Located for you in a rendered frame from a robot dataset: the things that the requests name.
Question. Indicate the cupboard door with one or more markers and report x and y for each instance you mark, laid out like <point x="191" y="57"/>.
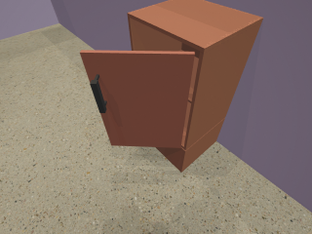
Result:
<point x="146" y="94"/>

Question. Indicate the handle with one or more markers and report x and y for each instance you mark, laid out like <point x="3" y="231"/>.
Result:
<point x="101" y="103"/>

